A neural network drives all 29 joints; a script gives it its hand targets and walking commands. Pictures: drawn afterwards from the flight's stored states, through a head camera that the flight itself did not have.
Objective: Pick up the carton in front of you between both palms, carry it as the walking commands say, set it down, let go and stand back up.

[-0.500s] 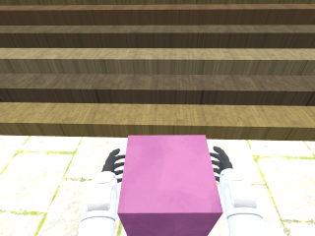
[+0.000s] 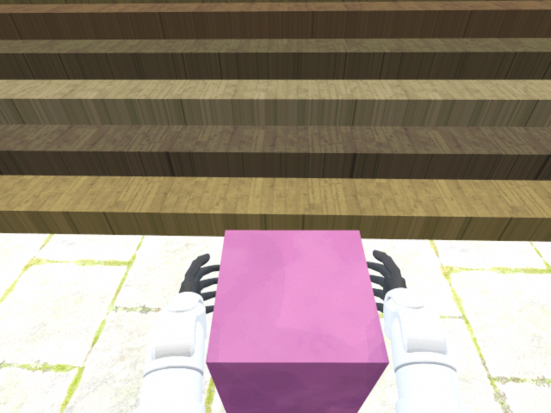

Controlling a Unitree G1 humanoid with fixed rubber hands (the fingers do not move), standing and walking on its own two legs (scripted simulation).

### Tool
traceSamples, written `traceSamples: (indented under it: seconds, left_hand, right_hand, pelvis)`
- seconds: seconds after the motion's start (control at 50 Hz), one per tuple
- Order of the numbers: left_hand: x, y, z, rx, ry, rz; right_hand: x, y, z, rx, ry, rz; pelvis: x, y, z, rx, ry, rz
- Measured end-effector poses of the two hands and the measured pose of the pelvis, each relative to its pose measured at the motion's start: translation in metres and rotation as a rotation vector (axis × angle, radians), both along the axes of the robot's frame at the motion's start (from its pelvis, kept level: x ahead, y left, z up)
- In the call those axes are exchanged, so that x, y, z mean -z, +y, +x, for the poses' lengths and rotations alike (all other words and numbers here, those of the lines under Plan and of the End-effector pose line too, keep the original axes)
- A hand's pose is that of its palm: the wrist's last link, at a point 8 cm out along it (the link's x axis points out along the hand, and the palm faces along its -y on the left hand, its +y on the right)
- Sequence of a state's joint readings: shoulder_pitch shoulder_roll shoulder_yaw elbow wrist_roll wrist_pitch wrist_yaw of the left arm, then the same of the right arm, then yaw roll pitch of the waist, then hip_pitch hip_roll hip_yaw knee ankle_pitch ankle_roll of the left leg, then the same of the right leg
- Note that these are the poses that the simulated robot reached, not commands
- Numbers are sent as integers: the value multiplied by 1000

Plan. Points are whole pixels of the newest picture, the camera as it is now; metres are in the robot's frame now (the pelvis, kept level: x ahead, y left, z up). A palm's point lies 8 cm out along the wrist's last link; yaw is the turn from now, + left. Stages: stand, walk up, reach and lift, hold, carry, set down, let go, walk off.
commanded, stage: hold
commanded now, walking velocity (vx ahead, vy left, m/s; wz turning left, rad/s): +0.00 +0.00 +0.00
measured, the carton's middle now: (291, 327) +0.29 +0.00 -0.02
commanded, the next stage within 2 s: carry in 0.64 s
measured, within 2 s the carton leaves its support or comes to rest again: neither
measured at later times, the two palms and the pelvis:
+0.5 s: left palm (192, 304) +0.29 +0.15 +0.05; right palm (394, 299) +0.29 -0.15 +0.05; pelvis +0.01 +0.00 +0.00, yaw +0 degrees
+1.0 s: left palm (211, 255) +0.35 +0.12 +0.08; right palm (403, 253) +0.35 -0.18 +0.08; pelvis +0.08 -0.02 +0.00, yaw +0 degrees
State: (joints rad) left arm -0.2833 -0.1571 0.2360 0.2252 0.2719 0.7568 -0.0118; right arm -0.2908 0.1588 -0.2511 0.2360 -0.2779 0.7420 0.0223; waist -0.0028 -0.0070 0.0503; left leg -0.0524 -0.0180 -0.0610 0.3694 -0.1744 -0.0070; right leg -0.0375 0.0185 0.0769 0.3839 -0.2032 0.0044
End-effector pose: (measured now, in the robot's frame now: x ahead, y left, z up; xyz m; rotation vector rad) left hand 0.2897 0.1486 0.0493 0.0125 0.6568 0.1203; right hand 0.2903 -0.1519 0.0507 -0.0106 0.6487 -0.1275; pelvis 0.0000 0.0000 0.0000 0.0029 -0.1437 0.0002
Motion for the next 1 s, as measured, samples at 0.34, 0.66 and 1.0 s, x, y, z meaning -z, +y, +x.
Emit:
traceSamples:
  seconds: [0.34,0.66,1.0]
  left_hand:
    - [2,-1,0,11,8,19]
    - [2,-1,-1,6,6,14]
    - [-33,-25,64,-17,17,-14]
  right_hand:
    - [1,-1,1,-15,8,-18]
    - [2,-1,0,-11,6,-11]
    - [-31,-25,62,33,17,42]
  pelvis:
    - [-2,-2,9,-2,7,0]
    - [1,-2,5,2,33,0]
    - [-4,-18,77,5,226,27]
